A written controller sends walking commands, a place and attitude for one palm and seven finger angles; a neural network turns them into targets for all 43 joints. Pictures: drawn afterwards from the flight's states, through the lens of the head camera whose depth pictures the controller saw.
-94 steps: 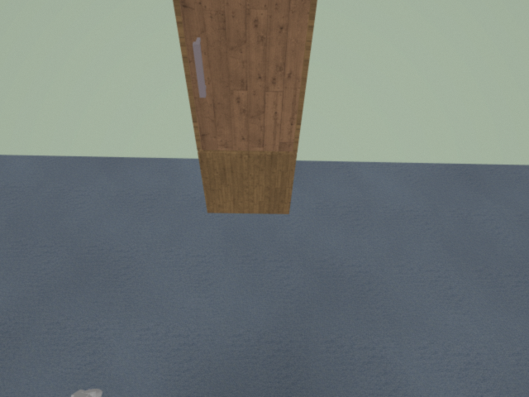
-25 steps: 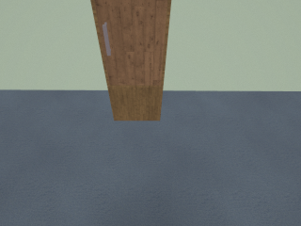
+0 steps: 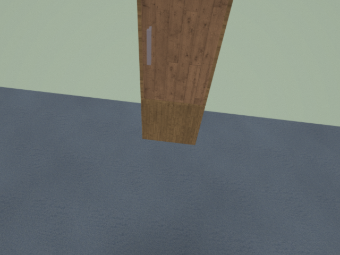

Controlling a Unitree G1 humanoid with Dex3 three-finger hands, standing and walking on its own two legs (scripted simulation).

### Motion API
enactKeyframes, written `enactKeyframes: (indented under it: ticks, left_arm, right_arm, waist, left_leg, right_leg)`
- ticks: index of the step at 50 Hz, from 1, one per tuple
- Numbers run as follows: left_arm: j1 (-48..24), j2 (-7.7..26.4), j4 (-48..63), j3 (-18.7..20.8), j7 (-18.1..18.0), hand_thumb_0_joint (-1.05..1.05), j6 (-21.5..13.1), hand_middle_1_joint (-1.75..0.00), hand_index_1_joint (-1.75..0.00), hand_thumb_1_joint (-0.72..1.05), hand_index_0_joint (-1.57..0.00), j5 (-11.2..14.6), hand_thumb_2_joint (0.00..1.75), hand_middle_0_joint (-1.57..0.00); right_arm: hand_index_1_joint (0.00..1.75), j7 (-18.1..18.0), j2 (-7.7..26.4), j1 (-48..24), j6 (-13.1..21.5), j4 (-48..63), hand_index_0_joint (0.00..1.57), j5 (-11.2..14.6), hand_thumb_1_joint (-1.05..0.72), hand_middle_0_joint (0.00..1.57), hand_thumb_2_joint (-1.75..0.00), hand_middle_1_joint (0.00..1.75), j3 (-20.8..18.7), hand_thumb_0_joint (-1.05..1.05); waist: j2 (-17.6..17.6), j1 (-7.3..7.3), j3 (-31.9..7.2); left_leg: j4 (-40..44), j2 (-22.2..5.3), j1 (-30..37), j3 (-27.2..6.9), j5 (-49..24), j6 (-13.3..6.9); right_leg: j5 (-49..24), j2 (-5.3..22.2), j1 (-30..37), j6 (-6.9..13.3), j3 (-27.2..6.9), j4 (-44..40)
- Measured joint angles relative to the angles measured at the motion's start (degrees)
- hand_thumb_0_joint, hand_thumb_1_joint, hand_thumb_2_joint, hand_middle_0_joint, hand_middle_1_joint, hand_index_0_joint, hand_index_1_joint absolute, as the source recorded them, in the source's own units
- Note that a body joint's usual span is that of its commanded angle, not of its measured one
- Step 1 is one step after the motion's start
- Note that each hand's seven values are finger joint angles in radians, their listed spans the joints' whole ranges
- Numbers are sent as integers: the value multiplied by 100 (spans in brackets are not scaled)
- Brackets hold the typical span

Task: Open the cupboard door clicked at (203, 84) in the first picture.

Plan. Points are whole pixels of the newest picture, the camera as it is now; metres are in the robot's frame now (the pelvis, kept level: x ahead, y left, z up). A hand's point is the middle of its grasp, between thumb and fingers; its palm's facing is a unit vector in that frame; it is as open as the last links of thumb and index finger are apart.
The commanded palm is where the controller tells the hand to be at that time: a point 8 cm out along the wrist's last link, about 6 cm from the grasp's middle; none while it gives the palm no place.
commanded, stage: walk to a spot facing it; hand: left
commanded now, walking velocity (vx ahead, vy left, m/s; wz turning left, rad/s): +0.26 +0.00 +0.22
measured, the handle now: (149, 46) +1.01 +0.15 +0.01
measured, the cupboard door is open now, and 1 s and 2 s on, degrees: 0 0 0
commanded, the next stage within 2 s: take the last steps up to it in 0.06 s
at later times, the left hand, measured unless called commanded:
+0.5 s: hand (121, 222) +0.25 +0.15 -0.17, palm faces +0.04 -0.98 -0.19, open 7.3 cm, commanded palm none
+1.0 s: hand (117, 202) +0.31 +0.17 -0.17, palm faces +0.01 -0.99 -0.13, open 7.4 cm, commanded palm none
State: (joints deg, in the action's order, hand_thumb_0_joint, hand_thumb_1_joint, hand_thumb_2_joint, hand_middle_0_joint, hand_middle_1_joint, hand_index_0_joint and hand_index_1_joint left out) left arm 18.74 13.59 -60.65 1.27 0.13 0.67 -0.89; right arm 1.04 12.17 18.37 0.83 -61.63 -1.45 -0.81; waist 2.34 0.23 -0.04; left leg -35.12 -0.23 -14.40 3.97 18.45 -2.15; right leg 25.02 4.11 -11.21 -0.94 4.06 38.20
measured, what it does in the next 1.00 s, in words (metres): walks ahead: right foot, then left foot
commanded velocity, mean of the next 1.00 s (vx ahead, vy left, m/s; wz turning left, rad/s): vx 0.26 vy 0.00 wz -0.08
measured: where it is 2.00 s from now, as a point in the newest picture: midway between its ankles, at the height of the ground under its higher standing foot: (161, 233)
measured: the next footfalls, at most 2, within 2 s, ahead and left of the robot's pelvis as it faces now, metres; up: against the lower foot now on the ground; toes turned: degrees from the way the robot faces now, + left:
right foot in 0.42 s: +0.29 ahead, -0.13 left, +0.00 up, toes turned -7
left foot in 0.84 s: +0.39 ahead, +0.10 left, +0.00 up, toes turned +7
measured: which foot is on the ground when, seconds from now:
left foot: down 0.00-0.42, up 0.44-0.82, down 0.84-1.00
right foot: up 0.00-0.40, down 0.42-0.86, up 0.88-1.00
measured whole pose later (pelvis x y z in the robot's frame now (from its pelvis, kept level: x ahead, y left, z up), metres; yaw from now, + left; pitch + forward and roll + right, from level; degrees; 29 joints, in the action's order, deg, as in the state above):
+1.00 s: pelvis +0.34 +0.00 +0.01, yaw -4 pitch -1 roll +0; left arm 21.3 9.3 -64.4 3.3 0.4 -0.3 -1.6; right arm -1.6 7.8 13.7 5.1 -58.8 -1.2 -2.9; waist 3.0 -1.0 0.9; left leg -27.3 -2.6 -11.8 11.1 14.6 -2.3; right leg 20.7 3.0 -23.9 1.4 3.7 61.2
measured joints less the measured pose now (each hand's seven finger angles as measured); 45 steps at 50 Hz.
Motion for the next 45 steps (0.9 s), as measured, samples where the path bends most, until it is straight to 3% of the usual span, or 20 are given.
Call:
enactKeyframes:
  ticks: [3,6,12,19,21,22,25,28,33,40,43,45]
  left_arm:
    - [78,-62,-143,31,3,1,93,-30,-30,90,-20,-35,90,-20]
    - [-25,-115,-135,54,29,1,42,-30,-30,90,-20,-42,90,-20]
    - [-369,-330,61,68,10,1,-25,-30,-30,91,-20,-24,90,-20]
    - [-760,-402,136,161,33,1,-47,-30,-30,92,-20,-12,90,-20]
    - [-809,-400,209,165,56,1,-174,-30,-30,92,-20,-26,90,-20]
    - [-837,-391,242,179,44,1,-279,-30,-30,92,-20,-44,90,-20]
    - [-823,-442,282,172,-14,1,-418,-30,-30,91,-20,4,90,-20]
    - [-620,-480,202,179,-130,0,-377,-30,-30,92,-20,-1,90,-20]
    - [-204,-474,-42,137,-115,0,-330,-30,-30,93,-20,-44,90,-20]
    - [274,-502,-254,125,-16,1,-314,-30,-30,91,-20,-41,90,-20]
    - [478,-499,-316,145,-9,1,-262,-30,-30,91,-20,-16,90,-20]
    - [500,-482,-383,159,-8,1,-180,-30,-30,91,-20,-17,90,-20]
  right_arm:
    - [30,-85,-229,229,131,21,20,12,-91,20,-90,30,-1,1]
    - [30,-156,-454,475,226,-95,20,33,-91,20,-90,30,38,1]
    - [30,-236,-716,784,266,-400,20,54,-91,20,-90,30,43,1]
    - [30,-272,-699,842,267,-545,20,-16,-91,20,-90,30,-58,1]
    - [30,-266,-661,888,261,-575,20,4,-91,20,-90,30,-77,1]
    - [30,-247,-651,871,240,-595,20,36,-91,20,-90,30,-84,1]
    - [30,-192,-526,557,110,-565,20,71,-91,20,-90,30,-146,1]
    - [30,-143,-378,149,35,-352,20,3,-91,20,-90,30,-223,1]
    - [30,-82,-267,-431,37,104,19,-28,-92,20,-90,30,-277,1]
    - [30,2,-290,-817,125,302,19,1,-92,20,-90,30,-232,1]
    - [30,-25,-330,-848,232,317,19,2,-92,20,-90,30,-187,0]
    - [30,-63,-416,-839,314,337,19,-36,-91,20,-90,30,-151,0]
  waist:
    - [39,68,39]
    - [39,109,116]
    - [-51,95,248]
    - [-204,231,386]
    - [-267,223,396]
    - [-265,176,408]
    - [-364,85,465]
    - [-379,57,332]
    - [-313,40,73]
    - [-185,-250,-24]
    - [-123,-291,-16]
    - [1,-274,53]
  left_leg:
    - [245,86,241,18,168,-119]
    - [830,158,611,-88,-32,-118]
    - [1561,211,1260,-220,-128,-107]
    - [1447,92,1829,-105,472,80]
    - [878,-15,1780,-90,873,151]
    - [135,-73,1506,-46,1052,138]
    - [-2649,-195,278,-201,1011,41]
    - [-3419,-421,-698,-140,462,81]
    - [-2128,-721,-1343,21,-33,264]
    - [-352,-611,-895,159,-243,280]
    - [300,-482,-426,313,-562,189]
    - [139,-401,-336,471,-455,36]
  right_leg:
    - [180,-61,-802,78,-118,1718]
    - [-275,-4,-1399,23,-58,2255]
    - [-965,136,-1966,-66,1,1543]
    - [-1134,-50,-1619,178,206,107]
    - [-1282,-184,-1219,320,292,-394]
    - [-1547,-206,-1176,402,312,-385]
    - [-1227,-344,-1027,510,404,-122]
    - [-1222,-467,-676,490,405,-550]
    - [-1334,-574,-214,489,310,-1238]
    - [-1003,-566,307,321,177,-1412]
    - [-570,-491,326,211,119,-961]
    - [-64,-373,-65,269,15,210]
